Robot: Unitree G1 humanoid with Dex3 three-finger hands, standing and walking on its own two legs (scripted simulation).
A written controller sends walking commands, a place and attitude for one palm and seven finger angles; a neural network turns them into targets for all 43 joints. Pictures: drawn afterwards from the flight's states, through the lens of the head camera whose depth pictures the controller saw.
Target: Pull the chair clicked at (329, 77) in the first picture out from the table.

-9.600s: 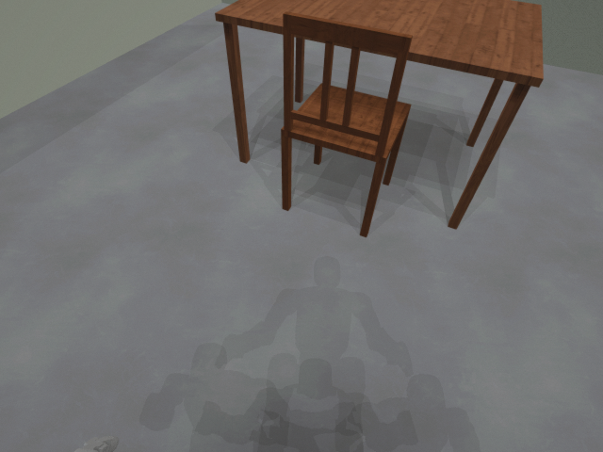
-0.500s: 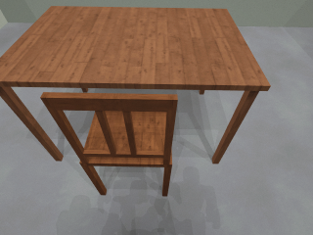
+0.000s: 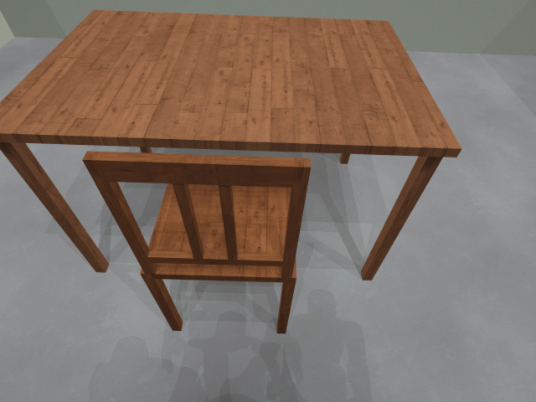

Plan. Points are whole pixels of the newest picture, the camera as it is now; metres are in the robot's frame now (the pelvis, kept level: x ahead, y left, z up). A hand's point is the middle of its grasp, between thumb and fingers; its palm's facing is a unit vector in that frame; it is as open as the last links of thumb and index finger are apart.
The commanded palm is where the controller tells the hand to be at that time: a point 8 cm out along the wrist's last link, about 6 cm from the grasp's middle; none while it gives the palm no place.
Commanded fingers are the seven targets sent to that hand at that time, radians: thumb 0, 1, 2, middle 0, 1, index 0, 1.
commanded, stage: look again from close up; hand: left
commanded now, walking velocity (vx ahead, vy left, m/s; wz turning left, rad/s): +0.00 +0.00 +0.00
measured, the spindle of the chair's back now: (190, 222) +0.48 +0.20 -0.10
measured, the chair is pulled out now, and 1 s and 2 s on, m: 0.00 0.00 0.00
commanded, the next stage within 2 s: none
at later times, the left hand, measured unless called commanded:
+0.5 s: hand out of the picture +0.01 +0.16 -0.17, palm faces +0.00 -0.98 -0.17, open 7.4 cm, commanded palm none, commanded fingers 0.00 0.90 0.90 -0.20 -0.30 -0.20 -0.30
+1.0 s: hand out of the picture +0.02 +0.14 -0.17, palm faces +0.01 -0.98 -0.20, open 7.4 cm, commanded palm none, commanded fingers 0.00 0.90 0.90 -0.20 -0.30 -0.20 -0.30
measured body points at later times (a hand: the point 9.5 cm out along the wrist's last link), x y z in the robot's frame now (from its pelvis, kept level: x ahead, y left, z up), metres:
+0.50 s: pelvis +0.03 -0.01 +0.00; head +0.04 +0.00 +0.45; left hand +0.01 +0.21 -0.16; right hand +0.04 -0.24 -0.15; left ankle +0.05 +0.10 -0.73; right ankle -0.04 -0.12 -0.73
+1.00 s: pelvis +0.04 -0.03 +0.00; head +0.05 -0.03 +0.45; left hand +0.02 +0.19 -0.15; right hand +0.04 -0.25 -0.16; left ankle +0.05 +0.10 -0.73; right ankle -0.04 -0.12 -0.73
